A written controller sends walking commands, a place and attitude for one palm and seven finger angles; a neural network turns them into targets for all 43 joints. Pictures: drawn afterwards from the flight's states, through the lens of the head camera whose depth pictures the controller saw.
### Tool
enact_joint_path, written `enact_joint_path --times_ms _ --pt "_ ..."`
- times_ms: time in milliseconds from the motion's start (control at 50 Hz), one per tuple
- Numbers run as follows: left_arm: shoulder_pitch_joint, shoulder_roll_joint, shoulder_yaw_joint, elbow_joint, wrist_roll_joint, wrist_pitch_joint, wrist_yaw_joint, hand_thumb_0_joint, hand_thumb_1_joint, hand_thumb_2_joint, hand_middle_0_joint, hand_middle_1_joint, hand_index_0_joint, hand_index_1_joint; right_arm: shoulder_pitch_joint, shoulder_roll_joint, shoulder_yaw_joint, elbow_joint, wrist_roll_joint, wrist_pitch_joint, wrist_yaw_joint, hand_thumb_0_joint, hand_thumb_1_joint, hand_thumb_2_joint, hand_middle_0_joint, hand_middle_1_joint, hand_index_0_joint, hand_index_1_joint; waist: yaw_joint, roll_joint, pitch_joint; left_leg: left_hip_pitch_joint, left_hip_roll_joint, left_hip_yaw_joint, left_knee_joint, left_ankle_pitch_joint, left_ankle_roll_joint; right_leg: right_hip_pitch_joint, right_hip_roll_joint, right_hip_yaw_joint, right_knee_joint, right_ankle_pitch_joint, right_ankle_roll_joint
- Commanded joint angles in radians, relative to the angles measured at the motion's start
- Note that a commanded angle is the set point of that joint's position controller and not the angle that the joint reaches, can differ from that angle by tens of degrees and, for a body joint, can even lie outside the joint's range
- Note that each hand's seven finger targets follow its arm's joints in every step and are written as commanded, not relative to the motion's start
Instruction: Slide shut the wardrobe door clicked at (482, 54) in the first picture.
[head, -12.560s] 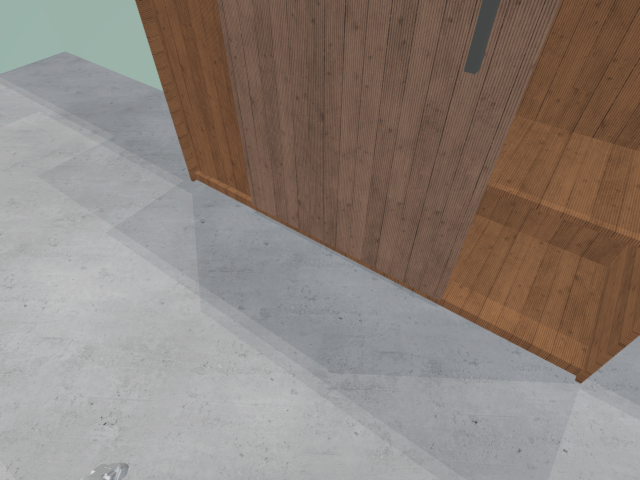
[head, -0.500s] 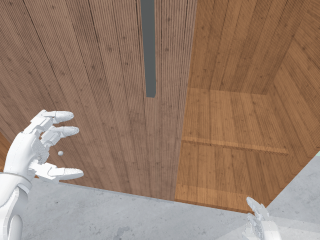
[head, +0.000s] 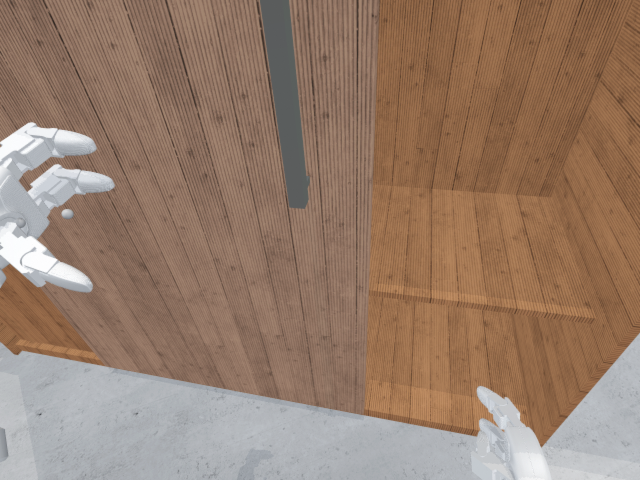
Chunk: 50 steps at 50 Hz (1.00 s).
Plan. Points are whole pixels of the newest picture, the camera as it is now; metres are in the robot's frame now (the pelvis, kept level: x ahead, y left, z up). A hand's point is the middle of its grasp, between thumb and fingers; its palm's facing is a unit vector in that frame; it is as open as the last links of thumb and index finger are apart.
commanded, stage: raise the hand with hooked fingers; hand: left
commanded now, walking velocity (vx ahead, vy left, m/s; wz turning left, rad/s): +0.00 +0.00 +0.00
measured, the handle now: (292, 102) +0.51 +0.10 +0.27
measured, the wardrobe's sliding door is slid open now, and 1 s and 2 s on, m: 0.48 0.48 0.48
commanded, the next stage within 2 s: move the hooked fingers beside the handle in 0.50 s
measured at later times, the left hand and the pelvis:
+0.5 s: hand (71, 208) +0.27 +0.28 +0.26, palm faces +0.05 -0.99 -0.16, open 14.0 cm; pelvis +0.00 +0.00 +0.00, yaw -1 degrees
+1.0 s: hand (127, 183) +0.33 +0.25 +0.25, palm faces -0.01 -0.99 -0.11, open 14.0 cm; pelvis +0.00 +0.01 +0.00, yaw -1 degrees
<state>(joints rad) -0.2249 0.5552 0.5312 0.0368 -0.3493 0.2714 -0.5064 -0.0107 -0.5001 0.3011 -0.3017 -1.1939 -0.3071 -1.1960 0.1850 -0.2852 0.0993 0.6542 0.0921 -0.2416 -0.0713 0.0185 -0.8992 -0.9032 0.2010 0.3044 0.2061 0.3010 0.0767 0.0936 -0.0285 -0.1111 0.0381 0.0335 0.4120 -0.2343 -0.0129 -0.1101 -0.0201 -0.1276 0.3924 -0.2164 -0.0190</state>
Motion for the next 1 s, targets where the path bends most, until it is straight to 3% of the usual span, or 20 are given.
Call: enact_joint_path --times_ms 0,40,100,200,260,340,420,500,520,560,580,680,740,780,800,820,840,860,920,980 --pt "-0.346 0.334 0.119 -0.109 -0.015 -0.024 -0.010 0.000 -0.500 0.300 -0.300 -1.200 -0.300 -1.200 -0.161 -0.117 -0.056 -0.178 0.008 -0.060 -0.009 0.000 -0.900 -0.900 0.200 0.300 0.200 0.300 -0.010 -0.042 -0.160 0.038 -0.051 -0.044 -0.041 0.205 0.047 0.013 0.013 0.059 -0.049 0.214 0.009" --pt "-0.270 0.293 0.097 -0.034 -0.022 -0.009 -0.021 0.000 -0.500 0.300 -0.300 -1.200 -0.300 -1.200 -0.153 -0.121 -0.059 -0.174 0.012 -0.047 -0.001 0.000 -0.900 -0.900 0.200 0.300 0.200 0.300 -0.012 -0.102 -0.124 0.000 -0.047 -0.037 -0.033 0.190 0.045 0.003 0.008 0.065 -0.051 0.211 0.016" --pt "-0.281 0.301 0.095 -0.072 -0.027 0.003 -0.035 0.000 -0.500 0.300 -0.300 -1.200 -0.300 -1.200 -0.171 -0.130 -0.067 -0.190 0.018 -0.039 0.006 0.000 -0.900 -0.900 0.200 0.300 0.200 0.300 -0.013 -0.092 -0.152 0.008 -0.046 -0.033 -0.023 0.179 0.045 -0.001 0.001 0.079 -0.041 0.205 0.020" --pt "-0.350 0.358 0.148 -0.218 -0.031 -0.021 -0.011 0.000 -0.500 0.300 -0.300 -1.200 -0.300 -1.200 -0.181 -0.117 -0.065 -0.210 0.013 -0.046 -0.001 0.000 -0.900 -0.900 0.200 0.300 0.200 0.300 -0.007 -0.028 -0.215 0.051 -0.051 -0.032 -0.023 0.197 0.049 0.016 0.005 0.074 -0.034 0.196 0.016" --pt "-0.351 0.366 0.169 -0.237 -0.028 -0.046 0.020 0.000 -0.500 0.300 -0.300 -1.200 -0.300 -1.200 -0.177 -0.111 -0.063 -0.197 0.006 -0.055 -0.006 0.000 -0.900 -0.900 0.200 0.300 0.200 0.300 -0.007 0.007 -0.169 0.040 -0.048 -0.034 -0.033 0.181 0.046 0.003 0.007 0.070 -0.043 0.171 0.010" --pt "-0.340 0.343 0.147 -0.187 -0.019 -0.030 0.026 0.000 -0.500 0.300 -0.300 -1.200 -0.300 -1.200 -0.166 -0.112 -0.062 -0.182 0.006 -0.056 -0.010 0.000 -0.900 -0.900 0.200 0.300 0.200 0.300 -0.010 0.048 -0.136 0.035 -0.047 -0.031 -0.042 0.173 0.044 -0.013 0.007 0.069 -0.047 0.166 0.007" --pt "-0.318 0.300 0.098 -0.132 -0.018 -0.006 0.011 0.000 -0.500 0.300 -0.300 -1.200 -0.300 -1.200 -0.159 -0.115 -0.060 -0.179 0.011 -0.048 -0.010 0.000 -0.900 -0.900 0.200 0.300 0.200 0.300 -0.019 -0.032 -0.113 0.018 -0.041 -0.037 -0.041 0.155 0.043 -0.022 0.008 0.069 -0.055 0.145 0.013" --pt "-0.357 0.317 0.096 -0.165 -0.017 -0.002 -0.004 0.000 -0.500 0.300 -0.300 -1.200 -0.300 -1.200 -0.172 -0.118 -0.060 -0.190 0.015 -0.047 -0.010 0.000 -0.900 -0.900 0.200 0.300 0.200 0.300 -0.022 -0.021 -0.156 0.048 -0.045 -0.040 -0.042 0.152 0.046 -0.025 0.012 0.063 -0.048 0.144 0.015" --pt "-0.342 0.317 0.099 -0.151 -0.022 -0.007 -0.003 0.000 -0.500 0.300 -0.300 -1.200 -0.300 -1.200 -0.168 -0.112 -0.057 -0.185 0.012 -0.044 -0.008 0.000 -0.900 -0.900 0.200 0.300 0.200 0.300 -0.020 -0.028 -0.135 0.034 -0.044 -0.041 -0.041 0.139 0.044 -0.029 0.011 0.068 -0.058 0.122 0.014" --pt "-0.359 0.336 0.124 -0.186 -0.021 -0.015 -0.002 0.000 -0.500 0.300 -0.300 -1.200 -0.300 -1.200 -0.176 -0.116 -0.059 -0.190 0.010 -0.050 -0.008 0.000 -0.900 -0.900 0.200 0.300 0.200 0.300 -0.015 0.004 -0.170 0.052 -0.047 -0.044 -0.044 0.158 0.045 -0.018 0.013 0.061 -0.049 0.142 0.010" --pt "-0.351 0.343 0.133 -0.182 -0.021 -0.016 -0.001 0.000 -0.500 0.300 -0.300 -1.200 -0.300 -1.200 -0.171 -0.113 -0.058 -0.191 0.009 -0.050 -0.009 0.000 -0.900 -0.900 0.200 0.300 0.200 0.300 -0.015 -0.016 -0.183 0.055 -0.047 -0.046 -0.045 0.170 0.046 -0.011 0.015 0.056 -0.044 0.154 0.011" --pt "-0.459 0.259 0.035 -0.087 -0.012 -0.020 0.016 0.000 -0.500 0.300 -0.300 -1.200 -0.300 -1.200 -0.159 -0.113 -0.057 -0.159 0.010 -0.052 -0.013 0.000 -0.900 -0.900 0.200 0.300 0.200 0.300 -0.042 -0.030 -0.117 0.045 -0.041 -0.051 -0.056 0.121 0.041 -0.066 0.019 0.053 -0.060 0.107 0.013" --pt "-0.486 0.250 0.008 -0.104 0.010 -0.017 0.032 0.000 -0.500 0.300 -0.300 -1.200 -0.300 -1.200 -0.167 -0.108 -0.057 -0.167 0.010 -0.049 -0.012 0.000 -0.900 -0.900 0.200 0.300 0.200 0.300 -0.035 0.017 -0.141 0.049 -0.045 -0.047 -0.052 0.141 0.040 -0.050 0.011 0.060 -0.054 0.125 0.007" --pt "-0.545 0.255 -0.003 -0.085 0.022 -0.020 0.043 0.000 -0.500 0.300 -0.300 -1.200 -0.300 -1.200 -0.161 -0.110 -0.057 -0.164 0.009 -0.044 -0.015 0.000 -0.900 -0.900 0.200 0.300 0.200 0.300 -0.042 -0.013 -0.155 0.054 -0.042 -0.056 -0.058 0.138 0.040 -0.048 0.014 0.053 -0.050 0.117 0.007" --pt "-0.555 0.245 -0.007 -0.101 0.024 -0.023 0.046 0.000 -0.500 0.300 -0.300 -1.200 -0.300 -1.200 -0.166 -0.108 -0.058 -0.171 0.007 -0.044 -0.015 0.000 -0.900 -0.900 0.200 0.300 0.200 0.300 -0.036 0.006 -0.187 0.070 -0.044 -0.055 -0.053 0.163 0.040 -0.033 0.012 0.056 -0.040 0.144 0.003" --pt "-0.524 0.258 0.009 -0.088 0.023 -0.026 0.055 0.000 -0.500 0.300 -0.300 -1.200 -0.300 -1.200 -0.161 -0.103 -0.057 -0.169 0.005 -0.039 -0.014 0.000 -0.900 -0.900 0.200 0.300 0.200 0.300 -0.029 -0.023 -0.184 0.055 -0.043 -0.055 -0.049 0.165 0.040 -0.021 0.010 0.056 -0.045 0.143 0.003" --pt "-0.540 0.267 0.015 -0.058 0.028 -0.024 0.059 0.000 -0.500 0.300 -0.300 -1.200 -0.300 -1.200 -0.163 -0.108 -0.057 -0.163 0.004 -0.035 -0.014 0.000 -0.900 -0.900 0.200 0.300 0.200 0.300 -0.032 -0.004 -0.176 0.048 -0.044 -0.050 -0.050 0.154 0.039 -0.028 0.010 0.060 -0.047 0.141 0.003" --pt "-0.592 0.265 0.005 -0.047 0.032 -0.029 0.065 0.000 -0.500 0.300 -0.300 -1.200 -0.300 -1.200 -0.161 -0.110 -0.058 -0.159 0.005 -0.032 -0.016 0.000 -0.900 -0.900 0.200 0.300 0.200 0.300 -0.040 -0.029 -0.180 0.047 -0.043 -0.054 -0.053 0.159 0.039 -0.026 0.010 0.055 -0.043 0.146 0.004" --pt "-0.576 0.259 0.006 -0.046 0.038 -0.030 0.078 0.000 -0.500 0.300 -0.300 -1.200 -0.300 -1.200 -0.159 -0.103 -0.059 -0.168 0.002 -0.022 -0.012 0.000 -0.900 -0.900 0.200 0.300 0.200 0.300 -0.026 -0.010 -0.213 0.050 -0.043 -0.047 -0.042 0.205 0.039 0.004 0.006 0.059 -0.031 0.196 -0.001" --pt "-0.610 0.260 0.005 0.020 0.048 -0.021 0.091 0.000 -0.500 0.300 -0.300 -1.200 -0.300 -1.200 -0.149 -0.111 -0.064 -0.163 0.003 -0.012 -0.013 0.000 -0.900 -0.900 0.200 0.300 0.200 0.300 -0.035 -0.042 -0.211 0.042 -0.041 -0.045 -0.042 0.215 0.040 -0.002 0.008 0.057 -0.024 0.221 0.003"
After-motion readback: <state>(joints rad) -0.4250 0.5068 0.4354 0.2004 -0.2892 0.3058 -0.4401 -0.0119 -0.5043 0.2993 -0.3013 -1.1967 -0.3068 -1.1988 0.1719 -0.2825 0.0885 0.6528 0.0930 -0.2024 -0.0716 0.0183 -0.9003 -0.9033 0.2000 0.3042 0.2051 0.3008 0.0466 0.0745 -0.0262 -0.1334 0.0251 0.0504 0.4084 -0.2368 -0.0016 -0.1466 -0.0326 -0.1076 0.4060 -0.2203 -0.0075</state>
